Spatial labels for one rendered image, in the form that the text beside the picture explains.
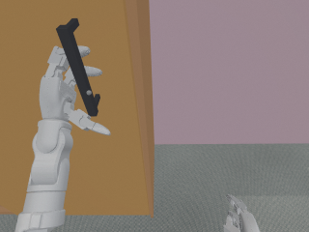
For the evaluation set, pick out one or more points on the robot left hand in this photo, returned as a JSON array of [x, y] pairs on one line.
[[55, 92]]

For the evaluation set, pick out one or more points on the handle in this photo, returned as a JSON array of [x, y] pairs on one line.
[[68, 41]]

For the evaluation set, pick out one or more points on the robot right hand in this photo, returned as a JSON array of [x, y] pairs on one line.
[[245, 222]]

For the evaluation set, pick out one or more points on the left robot forearm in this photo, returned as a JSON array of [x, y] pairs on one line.
[[43, 208]]

